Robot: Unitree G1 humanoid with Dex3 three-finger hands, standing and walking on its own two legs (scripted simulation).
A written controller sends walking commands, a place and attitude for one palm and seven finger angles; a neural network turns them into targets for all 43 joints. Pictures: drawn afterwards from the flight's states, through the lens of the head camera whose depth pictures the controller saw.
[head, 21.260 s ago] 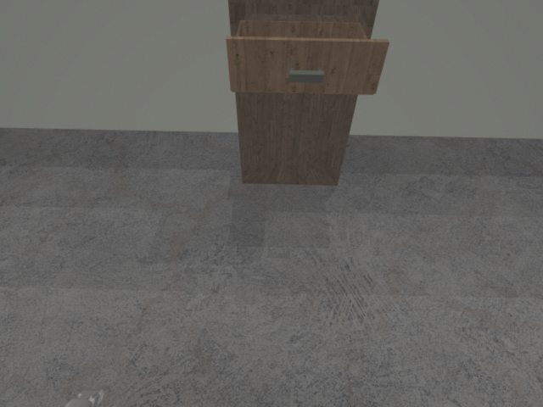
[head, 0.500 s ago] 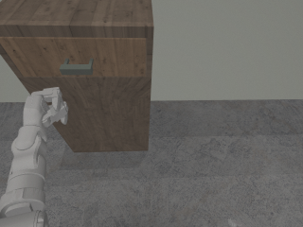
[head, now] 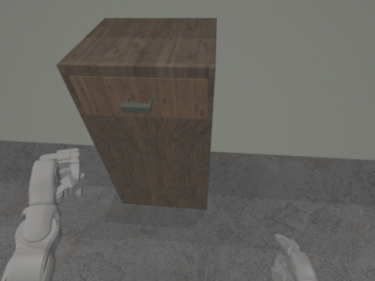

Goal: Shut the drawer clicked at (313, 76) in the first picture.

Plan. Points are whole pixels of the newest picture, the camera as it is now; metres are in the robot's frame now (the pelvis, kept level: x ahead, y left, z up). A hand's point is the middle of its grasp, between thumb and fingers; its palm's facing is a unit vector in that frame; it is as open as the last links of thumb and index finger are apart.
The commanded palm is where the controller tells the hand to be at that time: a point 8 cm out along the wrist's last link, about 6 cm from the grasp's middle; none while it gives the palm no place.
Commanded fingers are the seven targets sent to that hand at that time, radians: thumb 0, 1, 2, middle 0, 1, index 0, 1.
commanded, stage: draw the hand back to the body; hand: left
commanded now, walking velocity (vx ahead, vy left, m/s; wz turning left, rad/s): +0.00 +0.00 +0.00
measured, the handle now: (138, 104) +0.65 +0.23 +0.01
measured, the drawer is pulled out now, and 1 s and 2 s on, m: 0.00 0.00 0.00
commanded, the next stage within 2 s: step back with the hand held close in 0.48 s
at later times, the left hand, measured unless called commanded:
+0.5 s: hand (55, 215) +0.18 +0.22 +0.15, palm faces +0.40 -0.83 -0.39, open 3.2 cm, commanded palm +0.13 +0.26 +0.18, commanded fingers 0.00 0.90 0.90 -1.40 -1.60 -1.40 -1.60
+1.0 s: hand (50, 216) +0.18 +0.24 +0.14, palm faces +0.25 -0.82 -0.51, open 3.2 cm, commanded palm +0.12 +0.28 +0.18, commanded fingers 0.00 0.90 0.90 -1.40 -1.60 -1.40 -1.60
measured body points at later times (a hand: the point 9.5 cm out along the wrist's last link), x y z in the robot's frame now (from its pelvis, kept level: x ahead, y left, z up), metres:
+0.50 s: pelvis +0.00 -0.02 +0.00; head -0.01 -0.05 +0.45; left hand +0.15 +0.27 +0.17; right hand +0.20 -0.24 -0.08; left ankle +0.01 +0.08 -0.74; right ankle -0.03 -0.09 -0.74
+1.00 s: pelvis -0.01 +0.00 +0.00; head +0.01 -0.01 +0.45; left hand +0.16 +0.28 +0.17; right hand +0.16 -0.25 -0.09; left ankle +0.01 +0.08 -0.74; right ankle -0.03 -0.09 -0.74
